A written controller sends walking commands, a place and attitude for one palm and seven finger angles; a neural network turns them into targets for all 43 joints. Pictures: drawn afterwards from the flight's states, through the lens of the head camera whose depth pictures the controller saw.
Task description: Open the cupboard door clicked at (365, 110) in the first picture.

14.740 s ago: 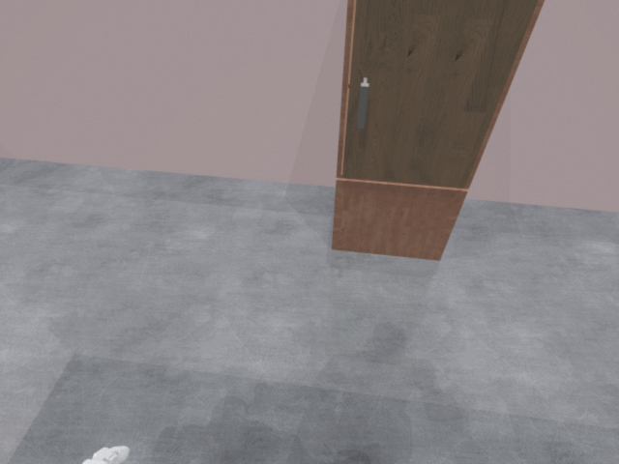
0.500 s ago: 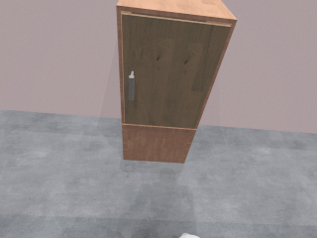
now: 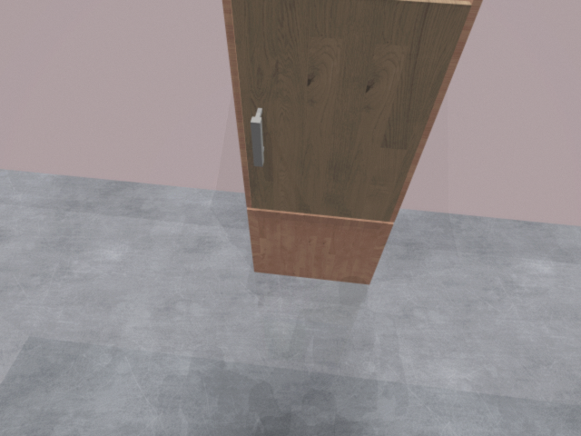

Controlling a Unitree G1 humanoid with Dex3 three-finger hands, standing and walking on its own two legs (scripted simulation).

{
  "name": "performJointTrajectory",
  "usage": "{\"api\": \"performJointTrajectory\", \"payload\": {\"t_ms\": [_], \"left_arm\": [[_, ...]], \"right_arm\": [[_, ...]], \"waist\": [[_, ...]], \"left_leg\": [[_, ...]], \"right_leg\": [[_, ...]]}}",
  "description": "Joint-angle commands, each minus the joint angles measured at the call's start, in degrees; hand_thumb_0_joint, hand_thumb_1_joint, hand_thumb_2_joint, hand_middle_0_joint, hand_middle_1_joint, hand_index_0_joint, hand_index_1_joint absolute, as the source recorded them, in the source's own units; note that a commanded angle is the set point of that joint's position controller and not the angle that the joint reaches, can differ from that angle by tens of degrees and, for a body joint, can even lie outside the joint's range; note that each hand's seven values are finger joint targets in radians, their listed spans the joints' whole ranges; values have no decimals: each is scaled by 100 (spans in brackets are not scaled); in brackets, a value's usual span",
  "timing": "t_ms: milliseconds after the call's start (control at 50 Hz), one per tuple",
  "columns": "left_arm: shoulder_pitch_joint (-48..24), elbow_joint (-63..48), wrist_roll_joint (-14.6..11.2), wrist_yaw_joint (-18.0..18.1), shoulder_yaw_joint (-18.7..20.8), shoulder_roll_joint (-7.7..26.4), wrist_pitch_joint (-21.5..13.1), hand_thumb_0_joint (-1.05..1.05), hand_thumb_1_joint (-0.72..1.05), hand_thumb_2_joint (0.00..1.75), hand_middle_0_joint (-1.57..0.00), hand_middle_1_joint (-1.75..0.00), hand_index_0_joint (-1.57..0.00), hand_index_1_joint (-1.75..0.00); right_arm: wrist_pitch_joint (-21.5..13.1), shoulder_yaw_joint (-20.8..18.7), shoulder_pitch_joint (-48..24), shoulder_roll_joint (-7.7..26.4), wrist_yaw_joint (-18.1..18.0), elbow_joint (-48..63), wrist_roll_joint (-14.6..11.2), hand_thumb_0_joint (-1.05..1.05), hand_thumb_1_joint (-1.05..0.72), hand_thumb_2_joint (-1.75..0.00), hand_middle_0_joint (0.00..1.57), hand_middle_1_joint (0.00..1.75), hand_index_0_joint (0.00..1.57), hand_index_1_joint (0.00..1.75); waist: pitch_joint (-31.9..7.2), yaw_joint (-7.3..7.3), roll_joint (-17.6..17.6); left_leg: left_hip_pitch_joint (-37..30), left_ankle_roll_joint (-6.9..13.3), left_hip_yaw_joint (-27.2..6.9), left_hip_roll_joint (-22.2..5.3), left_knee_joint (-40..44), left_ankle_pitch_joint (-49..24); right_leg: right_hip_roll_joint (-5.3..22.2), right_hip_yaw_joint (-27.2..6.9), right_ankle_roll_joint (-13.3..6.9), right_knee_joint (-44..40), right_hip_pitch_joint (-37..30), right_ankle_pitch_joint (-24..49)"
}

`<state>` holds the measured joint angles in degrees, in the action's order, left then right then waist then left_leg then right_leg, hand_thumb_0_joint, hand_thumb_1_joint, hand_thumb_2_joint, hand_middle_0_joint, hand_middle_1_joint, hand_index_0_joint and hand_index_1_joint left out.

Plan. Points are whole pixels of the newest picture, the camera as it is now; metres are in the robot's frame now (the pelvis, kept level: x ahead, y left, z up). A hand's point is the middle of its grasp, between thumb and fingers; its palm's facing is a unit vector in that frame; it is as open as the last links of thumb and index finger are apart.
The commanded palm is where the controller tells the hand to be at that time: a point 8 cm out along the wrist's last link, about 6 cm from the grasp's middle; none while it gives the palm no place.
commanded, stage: come to a stop and stand still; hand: left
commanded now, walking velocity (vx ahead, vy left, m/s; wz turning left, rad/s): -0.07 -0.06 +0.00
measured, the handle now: (259, 137) +0.74 +0.14 -0.05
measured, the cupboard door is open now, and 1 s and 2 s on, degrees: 0 0 0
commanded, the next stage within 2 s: look again from close up in 0.40 s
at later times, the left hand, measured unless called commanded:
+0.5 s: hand out of the picture +0.03 +0.20 -0.17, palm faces +0.00 -0.98 -0.21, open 7.3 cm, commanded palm none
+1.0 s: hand out of the picture -0.03 +0.16 -0.17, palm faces +0.03 -0.99 -0.15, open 7.4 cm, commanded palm none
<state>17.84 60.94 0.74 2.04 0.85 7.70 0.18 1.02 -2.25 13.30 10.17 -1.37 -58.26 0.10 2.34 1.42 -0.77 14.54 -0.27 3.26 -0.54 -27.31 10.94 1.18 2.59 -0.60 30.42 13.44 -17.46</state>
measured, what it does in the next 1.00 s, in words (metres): stands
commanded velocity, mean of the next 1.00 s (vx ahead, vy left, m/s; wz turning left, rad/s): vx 0.00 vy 0.00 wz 0.00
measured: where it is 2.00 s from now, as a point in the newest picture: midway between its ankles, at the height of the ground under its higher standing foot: outside the picture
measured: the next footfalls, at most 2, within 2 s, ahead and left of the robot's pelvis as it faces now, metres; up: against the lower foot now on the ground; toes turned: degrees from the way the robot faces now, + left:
left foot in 1.54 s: +0.12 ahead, +0.10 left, +0.00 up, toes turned +8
right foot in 1.94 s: +0.34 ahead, -0.16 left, +0.00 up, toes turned -8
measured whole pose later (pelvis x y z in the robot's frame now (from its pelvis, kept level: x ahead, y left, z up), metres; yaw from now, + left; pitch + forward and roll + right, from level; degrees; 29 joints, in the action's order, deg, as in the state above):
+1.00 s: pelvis +0.01 +0.01 +0.01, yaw -1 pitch -1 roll +0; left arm 19.2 65.9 0.4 2.0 -0.9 5.9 -0.6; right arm -1.0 1.0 19.0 5.7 -1.8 -66.1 0.1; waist 1.8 0.0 -0.3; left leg 9.6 1.4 4.2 0.5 -22.0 11.8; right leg 1.9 1.7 0.6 23.5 8.2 -14.6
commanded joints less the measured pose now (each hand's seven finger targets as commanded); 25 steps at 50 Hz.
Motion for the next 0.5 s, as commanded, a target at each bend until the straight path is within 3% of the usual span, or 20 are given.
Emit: {"api": "performJointTrajectory", "payload": {"t_ms": [0,20,140,220,320,480], "left_arm": [[231,-382,41,65,105,586,-24,0,90,90,-20,-30,-20,-30],[177,-352,28,54,77,618,-13,0,90,90,-20,-30,-20,-30],[56,-329,17,12,25,711,-43,0,90,90,-20,-30,-20,-30],[13,-293,17,-9,11,679,-43,0,90,90,-20,-30,-20,-30],[-37,-242,16,-19,-3,663,-74,0,90,90,-20,-30,-20,-30],[23,-64,-1,-30,-34,677,-104,0,90,90,-20,-30,-20,-30]], "right_arm": [[-36,-56,280,545,-68,224,62,0,-90,-90,20,30,20,30],[-48,-23,189,523,-77,233,44,0,-90,-90,20,30,20,30],[-96,18,28,528,-69,263,31,0,-90,-90,20,30,20,30],[-134,65,-47,504,-45,200,42,0,-90,-90,20,30,20,30],[-187,96,65,467,-30,60,52,0,-90,-90,20,30,20,30],[-228,181,281,439,-25,-220,58,0,-90,-90,20,30,20,30]], "waist": [[-274,-47,380],[-241,-52,560],[-483,-112,243],[-289,-85,117],[-189,-98,-53],[73,-91,113]], "left_leg": [[-591,361,-529,-911,178,-2323],[-523,392,-581,-860,244,-2293],[-606,296,-540,-675,403,-1384],[-465,280,-604,-648,680,-750],[-475,257,-627,-624,872,-588],[-421,221,-607,-576,1098,-345]], "right_leg": [[473,-448,-81,-216,223,1341],[474,-422,-45,-227,117,1370],[514,-556,-61,-455,-130,1461],[506,-527,-26,-672,-142,1018],[511,-518,-9,-819,-184,891],[519,-496,-27,-1018,-224,719]]}}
